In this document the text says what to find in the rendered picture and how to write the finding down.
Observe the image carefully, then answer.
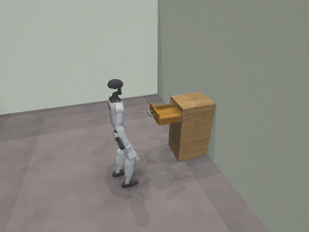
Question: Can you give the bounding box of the drawer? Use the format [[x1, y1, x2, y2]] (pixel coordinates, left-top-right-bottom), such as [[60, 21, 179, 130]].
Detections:
[[150, 101, 183, 126]]

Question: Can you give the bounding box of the handle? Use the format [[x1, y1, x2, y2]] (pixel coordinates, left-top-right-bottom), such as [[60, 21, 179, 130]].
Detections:
[[147, 110, 155, 117]]

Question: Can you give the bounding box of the robot right thigh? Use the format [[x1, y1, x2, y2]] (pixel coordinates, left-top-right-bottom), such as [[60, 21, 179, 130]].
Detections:
[[118, 138, 135, 167]]

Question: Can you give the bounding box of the robot right forearm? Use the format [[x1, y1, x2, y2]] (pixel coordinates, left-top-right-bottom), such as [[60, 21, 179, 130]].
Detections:
[[118, 127, 132, 152]]

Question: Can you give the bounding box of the cabinet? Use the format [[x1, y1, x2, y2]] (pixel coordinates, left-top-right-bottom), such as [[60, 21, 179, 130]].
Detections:
[[168, 92, 216, 162]]

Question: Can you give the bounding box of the robot right hand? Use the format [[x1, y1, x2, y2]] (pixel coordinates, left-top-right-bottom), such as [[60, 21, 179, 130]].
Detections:
[[127, 150, 140, 165]]

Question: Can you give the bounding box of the robot head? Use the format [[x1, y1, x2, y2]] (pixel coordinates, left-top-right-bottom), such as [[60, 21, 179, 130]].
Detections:
[[107, 79, 124, 103]]

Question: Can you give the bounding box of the robot right upper arm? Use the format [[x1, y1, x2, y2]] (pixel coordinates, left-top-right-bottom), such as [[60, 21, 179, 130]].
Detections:
[[114, 103, 125, 132]]

